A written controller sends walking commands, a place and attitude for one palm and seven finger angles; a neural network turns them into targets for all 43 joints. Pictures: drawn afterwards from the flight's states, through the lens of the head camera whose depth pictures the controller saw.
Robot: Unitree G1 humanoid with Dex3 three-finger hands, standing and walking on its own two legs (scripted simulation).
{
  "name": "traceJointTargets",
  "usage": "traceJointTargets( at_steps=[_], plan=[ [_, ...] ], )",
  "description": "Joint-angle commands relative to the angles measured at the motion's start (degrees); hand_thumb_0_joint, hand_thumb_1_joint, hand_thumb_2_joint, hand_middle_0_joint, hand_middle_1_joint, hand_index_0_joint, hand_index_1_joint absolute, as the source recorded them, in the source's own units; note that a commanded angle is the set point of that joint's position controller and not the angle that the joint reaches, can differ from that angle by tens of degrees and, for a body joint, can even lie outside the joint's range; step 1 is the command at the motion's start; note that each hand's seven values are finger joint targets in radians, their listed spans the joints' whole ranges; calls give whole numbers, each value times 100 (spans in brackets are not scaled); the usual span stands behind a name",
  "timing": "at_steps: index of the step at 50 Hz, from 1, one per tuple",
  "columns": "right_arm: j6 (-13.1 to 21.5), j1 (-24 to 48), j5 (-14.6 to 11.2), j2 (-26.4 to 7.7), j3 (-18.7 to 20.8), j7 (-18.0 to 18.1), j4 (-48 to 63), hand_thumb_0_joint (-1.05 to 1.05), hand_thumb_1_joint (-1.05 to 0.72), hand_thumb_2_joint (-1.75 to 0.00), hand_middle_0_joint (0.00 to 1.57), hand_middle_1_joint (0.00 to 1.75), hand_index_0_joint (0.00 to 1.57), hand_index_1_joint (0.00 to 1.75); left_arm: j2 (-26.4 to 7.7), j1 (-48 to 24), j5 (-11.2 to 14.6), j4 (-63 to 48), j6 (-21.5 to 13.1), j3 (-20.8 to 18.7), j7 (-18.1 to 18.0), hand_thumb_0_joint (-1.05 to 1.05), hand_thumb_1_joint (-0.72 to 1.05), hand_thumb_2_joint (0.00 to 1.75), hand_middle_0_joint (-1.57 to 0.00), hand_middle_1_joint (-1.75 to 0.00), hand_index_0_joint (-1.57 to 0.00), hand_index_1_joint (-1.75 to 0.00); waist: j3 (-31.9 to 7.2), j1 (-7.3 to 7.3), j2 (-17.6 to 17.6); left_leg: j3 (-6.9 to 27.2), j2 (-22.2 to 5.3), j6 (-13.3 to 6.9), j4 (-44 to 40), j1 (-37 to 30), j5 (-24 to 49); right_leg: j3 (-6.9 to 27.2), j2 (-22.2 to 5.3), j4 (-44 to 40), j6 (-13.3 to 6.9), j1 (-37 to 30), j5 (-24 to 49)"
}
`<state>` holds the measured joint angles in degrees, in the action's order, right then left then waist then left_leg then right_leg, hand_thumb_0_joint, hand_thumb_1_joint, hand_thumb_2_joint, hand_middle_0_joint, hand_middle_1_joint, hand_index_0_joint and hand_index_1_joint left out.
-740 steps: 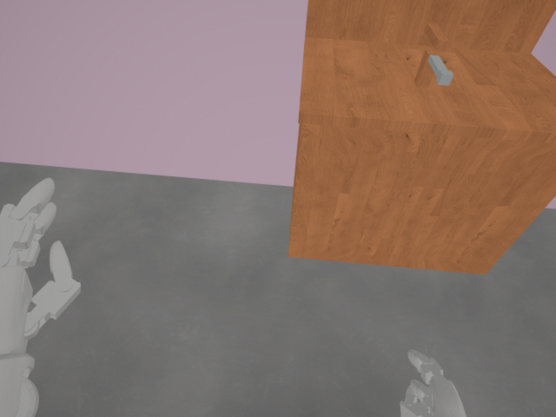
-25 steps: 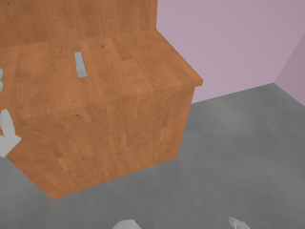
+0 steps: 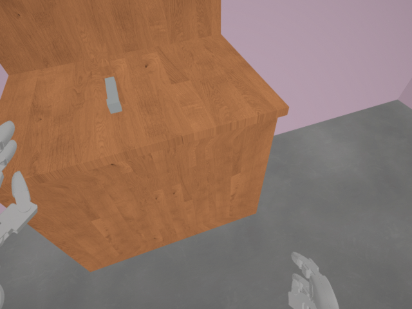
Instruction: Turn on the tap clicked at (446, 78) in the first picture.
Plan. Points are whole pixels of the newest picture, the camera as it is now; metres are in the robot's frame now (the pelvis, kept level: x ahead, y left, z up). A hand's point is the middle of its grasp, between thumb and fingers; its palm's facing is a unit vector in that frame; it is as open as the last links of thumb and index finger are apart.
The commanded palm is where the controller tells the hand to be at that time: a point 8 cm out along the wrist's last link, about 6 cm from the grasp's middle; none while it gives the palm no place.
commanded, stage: come to a stop and stand still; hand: left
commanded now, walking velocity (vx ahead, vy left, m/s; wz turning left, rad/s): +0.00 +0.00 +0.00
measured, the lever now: (114, 105) +0.53 +0.28 +0.10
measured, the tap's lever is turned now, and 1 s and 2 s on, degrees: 0 0 0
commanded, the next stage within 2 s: look again from close up in 0.22 s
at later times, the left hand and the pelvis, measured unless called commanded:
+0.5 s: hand (29, 229) +0.18 +0.26 +0.16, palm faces +0.40 -0.82 -0.41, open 7.4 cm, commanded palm +0.14 +0.29 +0.18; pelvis -0.02 +0.01 +0.01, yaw +0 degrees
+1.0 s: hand (28, 227) +0.19 +0.27 +0.16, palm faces +0.43 -0.81 -0.40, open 7.4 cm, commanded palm +0.13 +0.30 +0.18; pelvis -0.01 +0.01 +0.00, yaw +3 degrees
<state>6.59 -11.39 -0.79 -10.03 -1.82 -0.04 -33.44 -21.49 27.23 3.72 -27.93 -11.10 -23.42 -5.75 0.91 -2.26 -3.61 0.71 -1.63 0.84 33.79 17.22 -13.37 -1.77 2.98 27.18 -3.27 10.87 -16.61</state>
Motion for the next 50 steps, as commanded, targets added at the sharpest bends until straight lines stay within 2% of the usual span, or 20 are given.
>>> traceJointTargets(
  at_steps=[1,2,4,5,6,10,13,15,22,27,30,35,37,40,42,44,46,47,49,50],
  plan=[
    [227,505,10,-753,277,288,670,0,-90,-90,20,30,20,30,-743,-895,2,-235,-30,-181,-113,0,90,90,-20,-30,-20,-30,-593,188,619,194,-160,-160,-881,-929,1126,536,-771,-411,236,142,1603],
    [207,542,3,-801,307,323,748,0,-90,-90,20,30,20,30,-711,-1009,-24,-471,-34,-80,-124,0,90,90,-20,-30,-20,-30,-763,134,520,253,-289,-229,-908,-1228,1642,474,-657,-377,319,149,1736],
    [187,523,-6,-810,326,365,863,0,-90,-90,20,30,20,30,-904,-1246,-91,-1096,-50,-129,-192,0,90,90,-20,-30,-20,-30,-1048,154,388,154,-322,-235,-677,-1525,2955,325,-600,-232,379,-132,2891],
    [207,638,-3,-746,273,380,892,0,-90,-90,20,30,20,30,-1200,-1400,-93,-1464,-73,-318,-206,0,90,90,-20,-30,-20,-30,-1133,152,-42,78,-273,-183,-629,-1625,3388,306,-598,-27,409,-79,3278],
    [205,597,-13,-705,264,371,922,0,-90,-90,20,30,20,30,-1174,-1264,-72,-1708,-124,-313,-222,0,90,90,-20,-30,-20,-30,-1278,113,-108,163,-318,-191,-638,-1628,3728,174,-592,105,410,-261,3314],
    [228,572,-29,-714,323,307,1030,0,-90,-90,20,30,20,30,-1352,-560,-8,-2084,-204,-642,-284,0,90,90,-20,-30,-20,-30,-1338,52,-447,148,-339,-88,-620,-1425,3904,172,-506,17,355,-457,3075],
    [142,537,-39,-699,379,285,1033,0,-90,-90,20,30,20,30,-1150,234,46,-1594,-229,-743,-303,0,90,90,-20,-30,-20,-30,-1404,77,-281,80,-300,-73,-599,-1025,2998,321,-633,-296,299,-774,3035],
    [60,461,-41,-724,427,292,1006,0,-90,-90,20,30,20,30,-924,640,98,-1049,-159,-731,-282,0,90,90,-20,-30,-20,-30,-1278,133,73,57,-203,-33,-678,-808,2264,408,-675,-479,269,-761,2885],
    [2,503,-55,-816,360,426,898,0,-90,-90,20,30,20,30,-744,-115,112,-531,-46,-235,-206,0,90,90,-20,-30,-20,-30,-491,231,516,107,-92,-109,-1056,-783,658,468,-602,-1260,369,221,720],
    [103,536,-17,-848,317,472,858,0,-90,-90,20,30,20,30,-805,-1157,-30,-971,-69,80,-238,0,90,90,-20,-30,-20,-30,-276,218,246,124,21,-146,-1289,-939,189,462,-528,-1603,371,429,-204],
    [150,553,8,-880,317,475,833,0,-90,-90,20,30,20,30,-1028,-1504,-85,-1248,-104,-51,-287,0,90,90,-20,-30,-20,-30,-223,202,-149,161,53,-120,-1501,-938,-36,423,-460,-1572,355,378,-338],
    [169,475,37,-840,321,408,841,0,-90,-90,20,30,20,30,-990,-869,-82,-1045,-153,-237,-284,0,90,90,-20,-30,-20,-30,-397,144,-348,425,-44,-86,-1927,-637,-396,261,-327,-1174,325,-141,-79],
    [130,480,44,-813,313,379,815,0,-90,-90,20,30,20,30,-866,-544,-56,-778,-133,-223,-242,0,90,90,-20,-30,-20,-30,-459,120,-205,723,-243,-152,-2264,-332,-1341,180,-202,-822,330,-332,-298],
    [122,550,18,-805,329,394,881,0,-90,-90,20,30,20,30,-719,-443,-44,-696,-37,-161,-205,0,90,90,-20,-30,-20,-30,-282,164,-629,1261,-605,-314,-2789,179,-2951,-110,68,81,268,-142,-718],
    [108,456,4,-758,340,395,881,0,-90,-90,20,30,20,30,-710,-468,-62,-823,-18,-125,-202,0,90,90,-20,-30,-20,-30,-318,213,-584,1389,-751,-411,-2624,106,-2872,-251,87,265,210,-15,-638],
    [106,426,40,-751,358,401,822,0,-90,-90,20,30,20,30,-802,-471,-85,-955,-23,-170,-220,0,90,90,-20,-30,-20,-30,-486,210,-401,1221,-767,-449,-2200,-136,-2341,-273,-3,-67,161,-107,-527],
    [94,433,72,-761,351,401,791,0,-90,-90,20,30,20,30,-836,-536,-101,-1054,-40,-188,-251,0,90,90,-20,-30,-20,-30,-552,184,-194,903,-608,-448,-1464,162,-1719,-40,-197,-505,4,-572,-494],
    [68,434,77,-770,369,383,774,0,-90,-90,20,30,20,30,-845,-498,-108,-963,-36,-200,-255,0,90,90,-20,-30,-20,-30,-590,135,113,594,-436,-407,-773,557,-1627,386,-437,-653,-183,-806,-746],
    [41,455,7,-773,441,349,805,0,-90,-90,20,30,20,30,-834,-613,-64,-1003,-2,-179,-238,0,90,90,-20,-30,-20,-30,-275,93,1426,-158,107,-204,1317,1605,-1042,2515,-1649,-1357,-953,-744,-1888],
    [49,516,-36,-823,465,308,791,0,-90,-90,20,30,20,30,-825,-898,-58,-1094,-27,-143,-258,0,90,90,-20,-30,-20,-30,-68,93,1343,-146,59,-135,2222,2029,-1195,2946,-2079,-1491,-1277,-696,-1657]
  ],
)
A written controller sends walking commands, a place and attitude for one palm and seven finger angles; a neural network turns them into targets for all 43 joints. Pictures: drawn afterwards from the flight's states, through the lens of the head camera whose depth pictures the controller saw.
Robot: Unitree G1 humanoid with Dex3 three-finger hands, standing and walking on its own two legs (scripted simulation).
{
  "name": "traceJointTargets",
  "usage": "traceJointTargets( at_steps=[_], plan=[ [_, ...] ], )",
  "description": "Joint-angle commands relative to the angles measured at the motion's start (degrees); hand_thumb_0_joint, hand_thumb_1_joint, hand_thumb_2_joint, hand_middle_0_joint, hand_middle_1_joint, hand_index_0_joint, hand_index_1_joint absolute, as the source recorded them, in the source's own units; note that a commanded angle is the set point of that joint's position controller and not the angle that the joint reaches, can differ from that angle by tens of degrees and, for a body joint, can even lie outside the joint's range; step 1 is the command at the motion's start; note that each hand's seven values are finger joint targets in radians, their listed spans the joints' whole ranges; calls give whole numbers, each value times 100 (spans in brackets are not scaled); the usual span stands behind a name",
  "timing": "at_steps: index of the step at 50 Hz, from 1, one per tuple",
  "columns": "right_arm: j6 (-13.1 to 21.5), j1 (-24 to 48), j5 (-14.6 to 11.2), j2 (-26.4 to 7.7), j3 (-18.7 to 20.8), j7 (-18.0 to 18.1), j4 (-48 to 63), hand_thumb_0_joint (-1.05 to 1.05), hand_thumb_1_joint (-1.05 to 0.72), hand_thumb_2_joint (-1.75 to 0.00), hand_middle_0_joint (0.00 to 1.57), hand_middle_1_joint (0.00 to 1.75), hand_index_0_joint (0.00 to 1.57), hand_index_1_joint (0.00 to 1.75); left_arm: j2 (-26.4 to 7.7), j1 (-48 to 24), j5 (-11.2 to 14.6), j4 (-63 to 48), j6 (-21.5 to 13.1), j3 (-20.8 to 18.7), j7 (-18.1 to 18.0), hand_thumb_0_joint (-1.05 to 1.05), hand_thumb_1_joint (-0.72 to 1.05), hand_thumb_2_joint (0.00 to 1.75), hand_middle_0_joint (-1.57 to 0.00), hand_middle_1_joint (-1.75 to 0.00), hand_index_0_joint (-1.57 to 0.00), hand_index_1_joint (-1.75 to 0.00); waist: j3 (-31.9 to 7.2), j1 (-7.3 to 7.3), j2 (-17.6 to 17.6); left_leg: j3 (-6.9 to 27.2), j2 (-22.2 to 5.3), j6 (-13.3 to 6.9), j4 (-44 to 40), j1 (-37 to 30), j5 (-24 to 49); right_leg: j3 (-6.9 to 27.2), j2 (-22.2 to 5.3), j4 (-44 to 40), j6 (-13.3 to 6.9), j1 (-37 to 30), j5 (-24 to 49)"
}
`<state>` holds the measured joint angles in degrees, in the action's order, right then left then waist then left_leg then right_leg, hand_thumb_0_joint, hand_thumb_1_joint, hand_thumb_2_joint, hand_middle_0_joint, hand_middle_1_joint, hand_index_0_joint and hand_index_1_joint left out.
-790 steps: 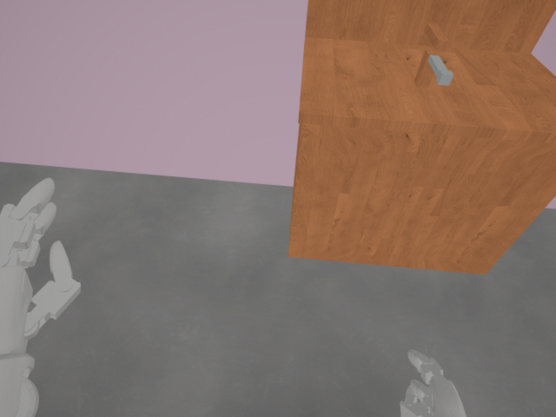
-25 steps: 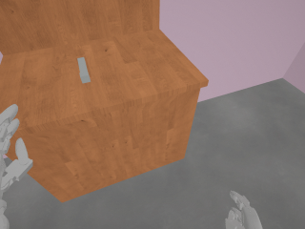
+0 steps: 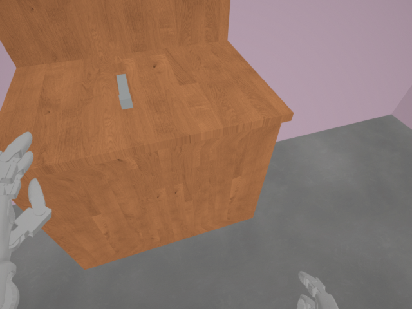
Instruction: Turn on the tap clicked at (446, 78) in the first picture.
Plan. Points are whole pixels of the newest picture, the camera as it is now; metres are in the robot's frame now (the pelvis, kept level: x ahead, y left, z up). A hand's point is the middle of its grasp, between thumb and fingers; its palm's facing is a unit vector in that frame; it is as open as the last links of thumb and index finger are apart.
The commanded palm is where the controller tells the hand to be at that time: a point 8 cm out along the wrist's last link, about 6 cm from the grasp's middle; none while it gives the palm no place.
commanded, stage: shuffle to correct the standing spot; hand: left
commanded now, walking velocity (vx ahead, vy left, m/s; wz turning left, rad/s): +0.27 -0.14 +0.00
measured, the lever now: (126, 101) +0.56 +0.25 +0.10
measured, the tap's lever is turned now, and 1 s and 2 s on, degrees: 0 0 0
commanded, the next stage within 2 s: come to a stop and stand still in 0.74 s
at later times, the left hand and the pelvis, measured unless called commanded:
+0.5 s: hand (120, 143) +0.33 +0.17 +0.18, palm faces +0.33 -0.76 -0.55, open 7.4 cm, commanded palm +0.29 +0.22 +0.18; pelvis +0.12 -0.06 -0.02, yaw -1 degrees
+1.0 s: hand (173, 101) +0.44 +0.10 +0.20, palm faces +0.42 -0.79 -0.45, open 7.4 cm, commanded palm +0.39 +0.14 +0.18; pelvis +0.23 -0.14 -0.01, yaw +0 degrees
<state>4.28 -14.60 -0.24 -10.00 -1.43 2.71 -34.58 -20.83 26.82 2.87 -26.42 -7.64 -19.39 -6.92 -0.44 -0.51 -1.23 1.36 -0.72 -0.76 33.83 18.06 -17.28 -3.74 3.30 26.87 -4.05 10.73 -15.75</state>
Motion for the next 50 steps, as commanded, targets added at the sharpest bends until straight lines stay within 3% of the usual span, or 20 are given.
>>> traceJointTargets(
  at_steps=[1,5,9,11,12,15,20,23,24,25,26,30,32,36,37,39,40,43,46,50],
  plan=[
    [281,813,-91,-803,379,16,877,0,-90,-90,20,30,20,30,-916,-1040,12,-1323,-460,-529,-167,0,90,90,-20,-30,-20,-30,120,-45,774,-39,-180,60,2608,2204,-840,3021,-2176,-1324,-1344,-786,-1152],
    [258,943,-55,-641,225,24,779,0,-90,-90,20,30,20,30,-1113,-1655,-38,-1464,-640,-593,-258,0,90,90,-20,-30,-20,-30,212,-6,201,-277,-567,34,1682,1559,-502,1834,-1940,-588,-1103,-449,1037],
    [285,679,1,-700,354,65,807,0,-90,-90,20,30,20,30,-1128,-1390,109,-1594,-603,-719,-225,0,90,90,-20,-30,-20,-30,-485,139,-285,-871,-14,-118,-321,-1698,1012,190,-797,1579,-315,812,1168],
    [302,676,39,-853,424,19,1001,0,-90,-90,20,30,20,30,-1109,-1091,131,-1987,-727,-767,-189,0,90,90,-20,-30,-20,-30,-846,150,-1887,2969,-2284,-1160,-1362,-3015,1481,343,48,4249,208,2700,-1556],
    [323,819,29,-778,361,-37,1073,0,-90,-90,20,30,20,30,-1362,-1150,118,-1883,-761,-961,-144,0,90,90,-20,-30,-20,-30,-595,105,-1029,3279,-2553,-1447,-1654,-2413,1044,861,-95,4784,192,2886,-1345],
    [279,865,48,-830,456,-99,970,0,-90,-90,20,30,20,30,-1403,-882,95,-2071,-646,-1152,-6,0,90,90,-20,-30,-20,-30,-183,79,-846,2156,-2366,-1411,-1479,-1673,1816,858,-675,4740,303,3278,-882],
    [341,631,-49,-802,409,-165,1120,0,-90,-90,20,30,20,30,-1094,242,99,-1966,-670,-1219,-24,0,90,90,-20,-30,-20,-30,-469,-66,-1388,-426,-1488,-586,-1112,-138,1164,-192,-558,1651,334,755,235],
    [304,607,-72,-719,378,-107,1091,0,-90,-90,20,30,20,30,-1228,40,57,-1590,-622,-1348,-117,0,90,90,-20,-30,-20,-30,-665,-113,-499,-859,-1139,-267,260,497,67,-672,-228,464,388,-754,422],
    [299,576,-90,-631,382,-84,1044,0,-90,-90,20,30,20,30,-1376,-174,30,-1489,-586,-1431,-171,0,90,90,-20,-30,-20,-30,-841,-153,592,-1060,-688,-125,1707,764,-475,91,-639,-76,170,-1038,-8],
    [294,585,-125,-508,336,-52,1102,0,-90,-90,20,30,20,30,-1412,-178,-5,-1229,-477,-1373,-223,0,90,90,-20,-30,-20,-30,-796,-99,2075,-1029,-92,67,3068,1806,-1348,2233,-1725,-649,-444,-1284,-83],
    [335,760,-114,-618,325,-21,1107,0,-90,-90,20,30,20,30,-1541,-476,6,-1348,-476,-1434,-248,0,90,90,-20,-30,-20,-30,-721,-151,2072,-476,-179,97,3893,2200,-1832,3103,-2389,-1021,-835,-1085,-217],
    [192,905,-100,-641,243,-52,765,0,-90,-90,20,30,20,30,-1239,-455,-52,-1366,-523,-1130,-255,0,90,90,-20,-30,-20,-30,-350,-66,865,-127,-659,147,3352,1733,-1091,1906,-2182,-555,-947,-339,1054],
    [102,935,-26,-586,217,-20,802,0,-90,-90,20,30,20,30,-1091,-395,-27,-1478,-598,-1019,-295,0,90,90,-20,-30,-20,-30,-560,-45,902,-475,-593,111,2081,1003,-785,947,-1848,-396,-742,-147,1315],
    [201,847,65,-604,273,51,836,0,-90,-90,20,30,20,30,-1103,-531,50,-2104,-661,-916,-371,0,90,90,-20,-30,-20,-30,-844,31,321,-1116,-77,103,-184,-605,567,355,-1398,238,-415,94,557],
    [223,794,51,-699,362,75,927,0,-90,-90,20,30,20,30,-1092,-614,74,-2353,-686,-882,-358,0,90,90,-20,-30,-20,-30,-887,52,-145,-836,-216,43,-578,-1102,781,272,-1202,850,-242,339,459],
    [216,739,22,-884,455,46,1040,0,-90,-90,20,30,20,30,-1168,-666,26,-2606,-796,-961,-345,0,90,90,-20,-30,-20,-30,-779,59,-2177,2223,-2117,-884,-1476,-2274,1538,-2,-342,2871,302,2380,-1532],
    [241,797,-10,-742,389,8,1075,0,-90,-90,20,30,20,30,-1335,-581,-17,-2324,-831,-1052,-325,0,90,90,-20,-30,-20,-30,-500,51,-1699,2729,-2516,-1176,-1700,-2206,1718,322,-320,3701,269,2738,-1587],
    [202,766,42,-744,379,-31,925,0,-90,-90,20,30,20,30,-1373,-667,-54,-2178,-690,-1112,-195,0,90,90,-20,-30,-20,-30,-210,115,-1417,1520,-2206,-1105,-1383,-1723,2413,458,-687,3750,338,2976,-971],
    [276,571,4,-758,403,-83,963,0,-90,-90,20,30,20,30,-1029,-23,15,-1870,-641,-1060,-200,0,90,90,-20,-30,-20,-30,-412,-22,-1538,-323,-1399,-482,-865,-1084,3099,28,-603,1667,386,1423,-346],
    [373,570,-83,-648,284,-14,1006,0,-90,-90,20,30,20,30,-921,-81,-9,-1286,-459,-882,-237,0,90,90,-20,-30,-20,-30,-459,33,-389,-861,-818,66,-8,-229,1287,-119,-564,-294,503,-550,1664]
  ],
)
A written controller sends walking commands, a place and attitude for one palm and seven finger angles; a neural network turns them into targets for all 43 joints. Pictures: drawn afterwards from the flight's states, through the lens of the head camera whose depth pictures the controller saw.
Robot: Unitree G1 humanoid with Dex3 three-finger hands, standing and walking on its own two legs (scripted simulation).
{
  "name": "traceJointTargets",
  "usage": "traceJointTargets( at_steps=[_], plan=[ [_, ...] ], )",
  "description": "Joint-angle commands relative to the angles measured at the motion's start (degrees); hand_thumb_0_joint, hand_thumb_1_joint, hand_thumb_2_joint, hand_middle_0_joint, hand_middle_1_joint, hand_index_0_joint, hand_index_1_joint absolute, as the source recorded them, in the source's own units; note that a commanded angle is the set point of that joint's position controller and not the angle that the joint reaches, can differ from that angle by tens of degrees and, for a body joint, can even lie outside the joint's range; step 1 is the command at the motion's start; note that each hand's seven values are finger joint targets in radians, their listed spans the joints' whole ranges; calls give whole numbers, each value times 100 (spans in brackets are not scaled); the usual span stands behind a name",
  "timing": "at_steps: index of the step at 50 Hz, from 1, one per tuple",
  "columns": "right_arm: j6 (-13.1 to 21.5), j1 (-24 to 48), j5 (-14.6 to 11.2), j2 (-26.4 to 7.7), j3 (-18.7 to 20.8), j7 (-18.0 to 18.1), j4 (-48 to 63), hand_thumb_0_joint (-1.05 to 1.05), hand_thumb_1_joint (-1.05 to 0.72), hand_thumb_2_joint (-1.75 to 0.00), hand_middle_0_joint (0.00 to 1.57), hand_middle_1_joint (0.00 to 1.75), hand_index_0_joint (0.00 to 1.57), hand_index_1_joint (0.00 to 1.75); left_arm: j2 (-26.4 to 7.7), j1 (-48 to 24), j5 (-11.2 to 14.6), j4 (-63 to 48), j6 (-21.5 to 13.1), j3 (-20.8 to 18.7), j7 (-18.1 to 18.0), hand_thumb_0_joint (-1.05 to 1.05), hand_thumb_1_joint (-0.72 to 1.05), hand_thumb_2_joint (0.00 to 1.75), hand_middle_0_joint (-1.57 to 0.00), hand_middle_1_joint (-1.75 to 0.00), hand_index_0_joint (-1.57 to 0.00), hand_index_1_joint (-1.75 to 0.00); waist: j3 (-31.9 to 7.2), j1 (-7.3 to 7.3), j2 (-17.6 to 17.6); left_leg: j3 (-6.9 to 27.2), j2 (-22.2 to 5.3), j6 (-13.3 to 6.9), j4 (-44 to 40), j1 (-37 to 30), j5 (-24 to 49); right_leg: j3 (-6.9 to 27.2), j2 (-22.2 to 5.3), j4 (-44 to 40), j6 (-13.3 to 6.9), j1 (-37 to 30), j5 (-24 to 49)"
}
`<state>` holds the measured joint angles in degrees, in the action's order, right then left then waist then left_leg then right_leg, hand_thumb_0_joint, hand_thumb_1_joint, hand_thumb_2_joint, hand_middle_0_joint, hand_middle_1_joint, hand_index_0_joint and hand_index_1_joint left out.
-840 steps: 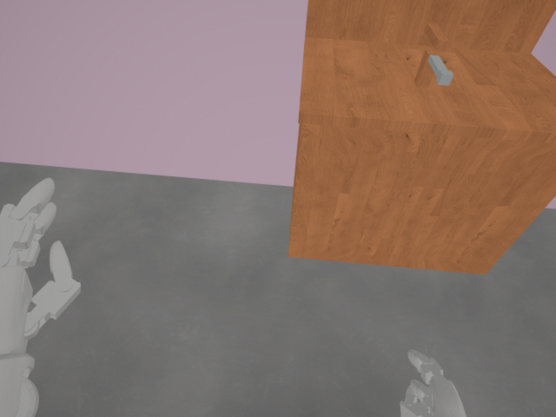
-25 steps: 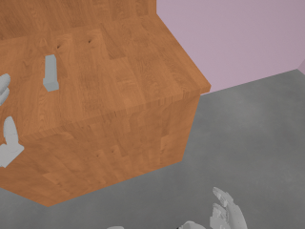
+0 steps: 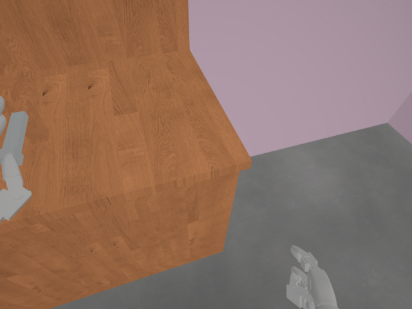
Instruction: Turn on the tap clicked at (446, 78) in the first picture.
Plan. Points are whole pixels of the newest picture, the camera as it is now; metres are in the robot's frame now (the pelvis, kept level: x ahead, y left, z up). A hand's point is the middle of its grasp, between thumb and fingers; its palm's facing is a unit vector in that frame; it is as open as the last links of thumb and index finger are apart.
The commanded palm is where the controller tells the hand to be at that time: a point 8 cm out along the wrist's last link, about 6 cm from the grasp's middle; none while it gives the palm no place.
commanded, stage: come to a stop and stand still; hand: left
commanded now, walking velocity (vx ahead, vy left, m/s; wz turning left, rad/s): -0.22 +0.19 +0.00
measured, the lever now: (10, 157) +0.33 +0.39 +0.11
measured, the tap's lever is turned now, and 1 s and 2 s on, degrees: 0 0 0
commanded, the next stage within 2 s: look again from close up in 0.76 s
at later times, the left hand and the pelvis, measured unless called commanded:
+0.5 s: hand (19, 235) +0.17 +0.24 +0.19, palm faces +0.47 -0.79 -0.40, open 7.4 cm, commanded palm +0.12 +0.27 +0.19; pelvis -0.03 -0.02 +0.01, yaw +3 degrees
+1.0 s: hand (17, 210) +0.19 +0.25 +0.19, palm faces +0.49 -0.78 -0.39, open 7.4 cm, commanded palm +0.12 +0.26 +0.19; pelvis -0.03 -0.02 +0.01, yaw +2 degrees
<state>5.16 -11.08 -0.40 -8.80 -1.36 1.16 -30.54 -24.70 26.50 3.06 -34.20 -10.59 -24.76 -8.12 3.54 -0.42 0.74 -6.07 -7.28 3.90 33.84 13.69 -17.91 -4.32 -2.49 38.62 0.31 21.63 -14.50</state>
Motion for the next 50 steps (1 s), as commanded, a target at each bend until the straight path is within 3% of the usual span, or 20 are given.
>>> traceJointTargets(
  at_steps=[1,2,4,6,8,10,15,19,21,23,26,35,39,40,41,42,43,45,46,50],
  plan=[
    [305,238,-46,-727,263,183,626,0,-90,-90,20,30,20,30,-745,-189,-71,-459,-158,-472,-162,0,90,90,-20,-30,-20,-30,-912,88,150,-189,209,-260,557,523,556,736,-553,-1517,-118,-1719,2911],
    [333,249,-24,-656,203,209,623,0,-90,-90,20,30,20,30,-746,-310,-71,-349,-157,-449,-177,0,90,90,-20,-30,-20,-30,-872,113,714,-75,581,-126,967,823,-411,1365,-1152,-1682,-359,-1627,3735],
    [282,323,-71,-820,317,223,592,0,-90,-90,20,30,20,30,-779,-390,-103,-392,-144,-393,-159,0,90,90,-20,-30,-20,-30,-975,-22,1482,459,575,-193,2191,923,-1197,2076,-1708,-1900,-588,-1413,3914],
    [198,495,-63,-668,171,250,519,0,-90,-90,20,30,20,30,-872,-213,-108,-445,-176,-548,-216,0,90,90,-20,-30,-20,-30,-1076,-16,1109,832,429,-200,2460,1275,-1061,1830,-1867,-1564,-799,-1699,4001],
    [86,583,-25,-637,101,275,496,0,-90,-90,20,30,20,30,-841,55,-159,-336,-246,-651,-285,0,90,90,-20,-30,-20,-30,-1334,-24,925,738,466,-151,2217,1254,-860,1283,-1639,-1320,-762,-1950,4157],
    [2,671,-6,-698,143,305,526,0,-90,-90,20,30,20,30,-899,146,-141,-438,-257,-738,-340,0,90,90,-20,-30,-20,-30,-1480,-48,812,626,540,-155,1804,1076,-792,1227,-1612,-1324,-732,-1962,4088],
    [-55,573,-3,-805,283,311,566,0,-90,-90,20,30,20,30,-820,310,-88,-899,-206,-658,-423,0,90,90,-20,-30,-20,-30,-1448,-98,847,425,609,-257,917,716,-668,1485,-1685,-1800,-778,-1688,2226],
    [-55,349,11,-853,334,266,524,0,-90,-90,20,30,20,30,-720,207,-113,-1030,-181,-526,-443,0,90,90,-20,-30,-20,-30,-1389,-9,651,253,717,-362,-209,28,-152,1332,-1527,-2065,-587,-1211,420],
    [-29,292,-5,-921,389,305,488,0,-90,-90,20,30,20,30,-674,120,-88,-1082,-197,-429,-426,0,90,90,-20,-30,-20,-30,-1284,39,162,365,583,-439,-988,-399,126,985,-1118,-1806,-340,-958,-172],
    [25,353,-42,-1074,414,319,593,0,-90,-90,20,30,20,30,-624,-17,-129,-1059,-248,-357,-389,0,90,90,-20,-30,-20,-30,-975,-19,-819,1188,-149,-744,-1528,35,60,540,-335,-1180,-24,-851,-456],
    [141,456,-58,-941,288,341,483,0,-90,-90,20,30,20,30,-536,-352,-179,-727,-293,-251,-308,0,90,90,-20,-30,-20,-30,-511,-35,-1384,1295,-384,-732,-2023,1168,-547,151,-21,-510,51,-1337,-103],
    [279,390,-30,-944,236,274,358,0,-90,-90,20,30,20,30,-286,-1357,-257,-179,-144,249,-154,0,90,90,-20,-30,-20,-30,65,3,-910,1219,-303,-673,-2176,1641,-2192,239,258,-788,52,-1422,-248],
    [266,367,-9,-856,205,237,347,0,-90,-90,20,30,20,30,-397,-1216,-246,-113,-146,79,-153,0,90,90,-20,-30,-20,-30,-86,-51,-368,999,-77,-617,-1760,1463,-1736,476,173,-1292,19,-1560,-222],
    [279,387,13,-858,206,236,339,0,-90,-90,20,30,20,30,-527,-1191,-228,-151,-144,-61,-154,0,90,90,-20,-30,-20,-30,-95,-47,-284,837,55,-557,-1600,1253,-1423,605,128,-1539,-14,-1396,-250],
    [651,-359,328,-892,207,257,117,0,-90,-90,20,30,20,30,-4603,-6936,-1115,-1065,-658,-2888,-123,0,90,90,-20,-30,-20,-30,618,-119,152,385,151,-684,-432,1565,629,956,42,-1315,-58,-800,289],
    [687,-68,133,-389,117,192,-154,0,-90,-90,20,30,20,30,-1463,-3727,-444,2047,-550,-796,248,0,90,90,-20,-30,-20,-30,-887,-106,321,678,565,-598,-535,369,334,1325,-475,-1527,-509,-751,545],
    [722,-49,64,-581,237,161,149,0,-90,-90,20,30,20,30,-1101,-2430,-212,1431,-567,-541,232,0,90,90,-20,-30,-20,-30,-248,-189,125,438,527,-488,-751,140,85,1640,-341,-2004,-391,-685,520],
    [724,191,-29,-726,308,38,375,0,-90,-90,20,30,20,30,-277,-1704,-31,1233,-598,150,324,0,90,90,-20,-30,-20,-30,-885,-164,-832,316,647,-574,-1014,-271,-327,1564,-408,-1808,-421,-947,-325],
    [717,106,-13,-815,306,-27,448,0,-90,-90,20,30,20,30,-338,-1418,-21,629,-677,180,309,0,90,90,-20,-30,-20,-30,-1067,-217,-822,377,591,-614,-1095,-104,-483,1486,-357,-1810,-259,-1262,-547],
    [735,205,-88,-826,293,-76,496,0,-90,-90,20,30,20,30,-553,-330,-20,436,-655,-24,222,0,90,90,-20,-30,-20,-30,-915,-260,520,424,562,-669,-1154,159,-552,1358,-247,-2164,-134,-1372,-989]
  ],
)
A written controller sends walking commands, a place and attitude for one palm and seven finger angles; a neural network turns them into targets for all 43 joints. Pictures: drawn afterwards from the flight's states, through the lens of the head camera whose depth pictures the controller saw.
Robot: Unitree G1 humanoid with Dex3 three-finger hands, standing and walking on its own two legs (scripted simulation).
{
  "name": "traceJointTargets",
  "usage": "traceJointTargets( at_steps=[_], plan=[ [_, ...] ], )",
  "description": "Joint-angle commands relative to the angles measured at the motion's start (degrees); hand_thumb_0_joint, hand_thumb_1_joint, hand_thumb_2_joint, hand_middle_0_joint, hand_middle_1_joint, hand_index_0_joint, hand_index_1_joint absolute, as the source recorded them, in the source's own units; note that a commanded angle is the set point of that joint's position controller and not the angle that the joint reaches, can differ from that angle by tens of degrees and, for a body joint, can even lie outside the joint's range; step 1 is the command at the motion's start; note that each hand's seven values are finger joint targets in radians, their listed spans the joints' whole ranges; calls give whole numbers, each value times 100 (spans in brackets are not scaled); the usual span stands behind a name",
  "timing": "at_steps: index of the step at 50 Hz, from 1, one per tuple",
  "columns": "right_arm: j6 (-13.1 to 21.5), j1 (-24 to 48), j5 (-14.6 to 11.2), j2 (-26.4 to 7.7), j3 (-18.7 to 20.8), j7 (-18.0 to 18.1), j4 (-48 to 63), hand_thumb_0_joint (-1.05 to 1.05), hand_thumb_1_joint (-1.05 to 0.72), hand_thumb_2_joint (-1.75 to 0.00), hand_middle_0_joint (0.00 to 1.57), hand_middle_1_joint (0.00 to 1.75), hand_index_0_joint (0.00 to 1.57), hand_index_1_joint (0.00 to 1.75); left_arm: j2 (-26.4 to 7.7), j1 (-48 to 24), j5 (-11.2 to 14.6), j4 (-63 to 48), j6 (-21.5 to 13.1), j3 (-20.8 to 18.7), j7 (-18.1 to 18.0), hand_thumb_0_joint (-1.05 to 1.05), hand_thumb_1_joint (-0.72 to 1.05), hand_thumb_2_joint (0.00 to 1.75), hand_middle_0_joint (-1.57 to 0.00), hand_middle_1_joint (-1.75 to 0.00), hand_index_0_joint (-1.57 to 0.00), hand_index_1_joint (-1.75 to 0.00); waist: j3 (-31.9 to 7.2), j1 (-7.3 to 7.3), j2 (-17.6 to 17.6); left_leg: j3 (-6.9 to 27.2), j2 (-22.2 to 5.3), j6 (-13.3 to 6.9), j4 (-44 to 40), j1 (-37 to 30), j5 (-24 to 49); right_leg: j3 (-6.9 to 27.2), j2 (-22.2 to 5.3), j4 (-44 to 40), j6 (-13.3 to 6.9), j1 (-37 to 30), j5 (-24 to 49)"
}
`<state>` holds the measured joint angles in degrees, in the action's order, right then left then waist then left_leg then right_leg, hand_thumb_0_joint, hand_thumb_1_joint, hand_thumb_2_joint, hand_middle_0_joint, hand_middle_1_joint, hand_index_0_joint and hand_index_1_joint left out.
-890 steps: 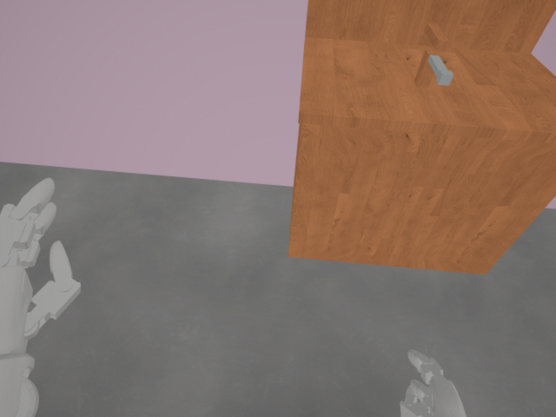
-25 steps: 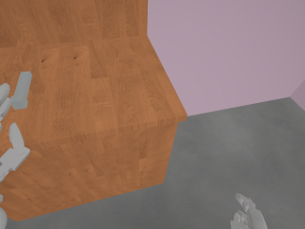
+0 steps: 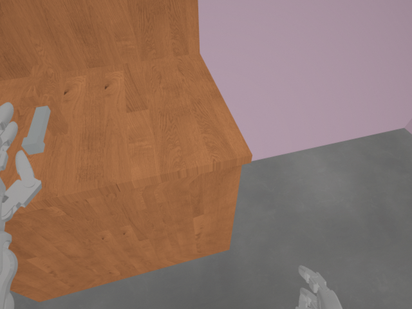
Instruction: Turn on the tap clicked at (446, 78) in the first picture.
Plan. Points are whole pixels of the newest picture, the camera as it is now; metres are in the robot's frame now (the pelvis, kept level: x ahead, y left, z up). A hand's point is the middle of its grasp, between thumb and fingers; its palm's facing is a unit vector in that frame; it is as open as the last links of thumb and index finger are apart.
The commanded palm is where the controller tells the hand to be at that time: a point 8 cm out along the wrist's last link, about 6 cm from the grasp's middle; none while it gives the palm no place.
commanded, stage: look again from close up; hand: left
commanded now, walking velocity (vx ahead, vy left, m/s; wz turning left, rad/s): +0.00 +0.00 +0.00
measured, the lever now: (33, 145) +0.38 +0.40 +0.11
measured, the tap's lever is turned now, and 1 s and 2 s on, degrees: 0 0 0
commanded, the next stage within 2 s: shuffle to correct the standing spot in 0.10 s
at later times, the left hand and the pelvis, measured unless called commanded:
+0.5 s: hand (32, 180) +0.26 +0.30 +0.16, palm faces +0.36 -0.85 -0.38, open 7.4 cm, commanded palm +0.19 +0.34 +0.18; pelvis +0.04 +0.06 +0.00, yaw +1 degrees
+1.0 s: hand (7, 183) +0.26 +0.35 +0.15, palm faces +0.34 -0.87 -0.35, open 7.4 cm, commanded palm +0.19 +0.38 +0.18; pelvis +0.02 +0.10 +0.00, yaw -2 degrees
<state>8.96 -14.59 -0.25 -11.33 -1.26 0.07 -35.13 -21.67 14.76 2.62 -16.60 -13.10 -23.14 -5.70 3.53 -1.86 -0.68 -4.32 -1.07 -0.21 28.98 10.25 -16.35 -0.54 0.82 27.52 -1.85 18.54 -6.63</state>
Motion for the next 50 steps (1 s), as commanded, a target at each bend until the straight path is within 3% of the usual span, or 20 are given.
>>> traceJointTargets(
  at_steps=[1,4,5,7,10,19,23,25,30,33,37,39,41,43,44,45,46,47,48,50],
  plan=[
    [334,516,-87,-584,284,71,1006,0,-90,-90,20,30,20,30,-960,776,33,-1412,-384,-314,-36,0,90,90,-20,-30,-20,-30,-955,-85,1147,290,-31,-233,-574,526,-640,955,-623,-1128,66,-1023,-1856],
    [312,552,-56,-611,327,205,1009,0,-90,-90,20,30,20,30,-1321,544,57,-1415,-392,-827,-70,0,90,90,-20,-30,-20,-30,-828,-11,1319,371,32,-194,-453,296,-315,1113,-765,-1366,-46,-600,-1962],
    [291,614,-60,-645,315,242,1002,0,-90,-90,20,30,20,30,-1581,304,52,-1691,-410,-1015,-114,0,90,90,-20,-30,-20,-30,-786,22,872,381,-6,-191,-536,165,-244,1075,-743,-1296,-65,-465,-1851],
    [316,629,-33,-645,316,286,1022,0,-90,-90,20,30,20,30,-1244,176,49,-1815,-475,-726,-90,0,90,90,-20,-30,-20,-30,-761,29,-57,449,-86,-217,-744,202,-89,995,-618,-1028,-49,-600,-1427],
    [412,700,-23,-642,286,271,1004,0,-90,-90,20,30,20,30,-1128,-155,19,-2200,-546,-525,-71,0,90,90,-20,-30,-20,-30,-761,9,-723,439,-172,-189,-879,242,195,745,-449,-681,-9,-913,-614],
    [331,572,-2,-795,399,106,1084,0,-90,-90,20,30,20,30,-771,639,-33,-1665,-467,-261,-122,0,90,90,-20,-30,-20,-30,-833,60,404,397,-2,-50,-301,433,852,938,-882,-571,-126,-1302,789],
    [119,683,-13,-790,402,114,1208,0,-90,-90,20,30,20,30,-922,745,4,-1769,-485,-519,-100,0,90,90,-20,-30,-20,-30,-906,98,448,502,-123,-53,-369,459,1271,692,-860,-93,-105,-1283,1329],
    [80,813,-23,-801,374,136,1284,0,-90,-90,20,30,20,30,-1118,626,9,-2180,-527,-678,-98,0,90,90,-20,-30,-20,-30,-1044,85,-69,631,-311,-55,-573,382,2036,299,-655,497,22,-1372,1751],
    [210,810,36,-712,342,48,1384,0,-90,-90,20,30,20,30,-1049,386,-7,-3185,-533,-489,-34,0,90,90,-20,-30,-20,-30,-1130,33,-1173,735,-819,-26,-474,-843,4637,-378,-259,1443,139,-166,-720],
    [240,563,55,-728,395,-5,1177,0,-90,-90,20,30,20,30,-771,207,-59,-2946,-381,-262,-101,0,90,90,-20,-30,-20,-30,-826,132,-829,874,-927,245,-420,-1187,4856,-446,-173,1120,62,160,-1106],
    [137,667,22,-745,362,-15,1101,0,-90,-90,20,30,20,30,-745,7,-92,-2395,-212,-306,-146,0,90,90,-20,-30,-20,-30,-713,67,-594,770,-755,627,-10,-627,4817,-492,-59,-220,-149,-944,16],
    [60,691,-31,-753,358,8,1111,0,-90,-90,20,30,20,30,-796,-8,-48,-2182,-179,-414,-160,0,90,90,-20,-30,-20,-30,-938,69,-120,678,-445,757,584,342,3836,24,-415,-253,-453,-2004,1832],
    [17,608,-85,-782,417,9,1104,0,-90,-90,20,30,20,30,-548,398,35,-2045,-141,-272,-169,0,90,90,-20,-30,-20,-30,-1091,99,605,655,-47,778,1187,368,2732,700,-1014,-144,-940,-1674,2262],
    [-86,672,-72,-676,384,43,1092,0,-90,-90,20,30,20,30,-609,733,79,-2083,-133,-383,-160,0,90,90,-20,-30,-20,-30,-869,158,238,829,-101,563,170,-9,1073,865,-1143,-232,-720,-593,721],
    [-155,724,-48,-653,342,68,1108,0,-90,-90,20,30,20,30,-621,772,83,-2225,-138,-386,-140,0,90,90,-20,-30,-20,-30,-680,132,-213,983,-267,414,-616,163,645,604,-748,-73,-400,-451,-279],
    [-166,834,-31,-663,323,100,1134,0,-90,-90,20,30,20,30,-740,747,54,-2495,-140,-476,-131,0,90,90,-20,-30,-20,-30,-529,116,-850,1394,-627,282,-1349,346,691,207,-257,505,-63,-527,-726],
    [-156,842,-14,-611,299,108,1183,0,-90,-90,20,30,20,30,-684,564,3,-2587,-168,-356,-108,0,90,90,-20,-30,-20,-30,-386,128,-950,1776,-917,186,-1640,590,1168,-70,-10,1097,111,-617,-970],
    [-118,835,1,-590,332,120,1245,0,-90,-90,20,30,20,30,-767,521,-58,-2615,-174,-368,-116,0,90,90,-20,-30,-20,-30,-407,97,-583,1582,-938,150,-1408,145,2585,-92,44,1232,96,-424,-1020],
    [-76,857,61,-624,361,122,1237,0,-90,-90,20,30,20,30,-817,485,-37,-2727,-169,-400,-130,0,90,90,-20,-30,-20,-30,-719,84,-581,1465,-835,558,-1173,-872,4611,-287,119,1212,52,8,-1141],
    [33,1131,161,-647,499,9,1304,0,-90,-90,20,30,20,30,-1035,352,30,-3298,-132,-567,-87,0,90,90,-20,-30,-20,-30,-1152,-95,-1703,822,-468,1863,-1058,-1643,6581,-726,272,1038,-46,-121,-1424]
  ],
)
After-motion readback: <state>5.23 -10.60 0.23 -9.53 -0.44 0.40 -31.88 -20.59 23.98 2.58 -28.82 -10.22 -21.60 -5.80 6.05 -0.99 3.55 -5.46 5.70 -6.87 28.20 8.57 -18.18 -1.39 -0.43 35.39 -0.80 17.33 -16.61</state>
